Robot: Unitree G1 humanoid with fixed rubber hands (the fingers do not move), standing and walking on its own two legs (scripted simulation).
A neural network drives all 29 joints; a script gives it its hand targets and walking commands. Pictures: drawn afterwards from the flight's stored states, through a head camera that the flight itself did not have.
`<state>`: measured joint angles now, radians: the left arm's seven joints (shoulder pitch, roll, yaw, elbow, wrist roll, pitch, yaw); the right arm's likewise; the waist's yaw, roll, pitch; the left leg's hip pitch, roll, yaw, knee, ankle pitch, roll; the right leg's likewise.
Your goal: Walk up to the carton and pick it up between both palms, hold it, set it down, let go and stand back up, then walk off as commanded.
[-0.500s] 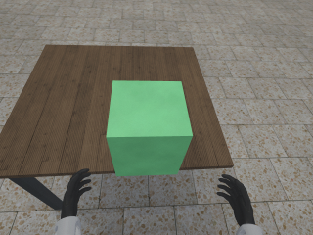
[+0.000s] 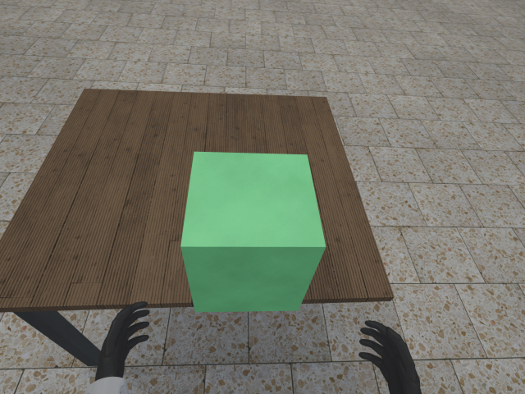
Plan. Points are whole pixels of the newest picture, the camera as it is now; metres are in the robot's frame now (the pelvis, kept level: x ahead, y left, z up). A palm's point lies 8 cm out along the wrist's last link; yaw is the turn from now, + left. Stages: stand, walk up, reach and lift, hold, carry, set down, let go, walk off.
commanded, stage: set down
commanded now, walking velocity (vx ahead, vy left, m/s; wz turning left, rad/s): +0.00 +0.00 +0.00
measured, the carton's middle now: (249, 236) +0.42 +0.03 -0.05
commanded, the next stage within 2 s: let go in 1.44 s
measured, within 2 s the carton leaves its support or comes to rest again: neither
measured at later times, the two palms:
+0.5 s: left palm (105, 376) +0.17 +0.23 -0.07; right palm (403, 389) +0.17 -0.20 -0.05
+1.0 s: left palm (102, 385) +0.16 +0.24 -0.08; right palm out of the picture +0.16 -0.20 -0.07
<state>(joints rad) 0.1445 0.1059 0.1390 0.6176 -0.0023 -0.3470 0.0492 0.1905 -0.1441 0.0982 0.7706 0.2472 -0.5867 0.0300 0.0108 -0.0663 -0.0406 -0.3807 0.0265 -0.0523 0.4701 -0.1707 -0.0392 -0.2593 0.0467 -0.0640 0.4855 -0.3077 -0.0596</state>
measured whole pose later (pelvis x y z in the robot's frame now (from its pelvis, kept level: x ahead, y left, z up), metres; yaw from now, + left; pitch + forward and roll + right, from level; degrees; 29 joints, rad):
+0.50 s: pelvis +0.00 -0.01 +0.00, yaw +0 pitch +3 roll +1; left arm 0.17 0.17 0.14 0.57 0.00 -0.15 0.01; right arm 0.21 -0.14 0.10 0.66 0.16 -0.38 -0.02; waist 0.01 -0.08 -0.02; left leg -0.33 0.03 -0.05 0.44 -0.16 -0.04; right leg -0.22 0.05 -0.06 0.49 -0.31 -0.07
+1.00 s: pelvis +0.00 -0.01 +0.00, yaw +0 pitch +3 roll +1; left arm 0.17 0.18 0.14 0.55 0.00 0.03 0.00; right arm 0.18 -0.14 0.10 0.71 0.08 -0.28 -0.02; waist 0.01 -0.08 -0.02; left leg -0.33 0.02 -0.05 0.44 -0.16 -0.04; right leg -0.22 0.04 -0.06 0.49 -0.31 -0.07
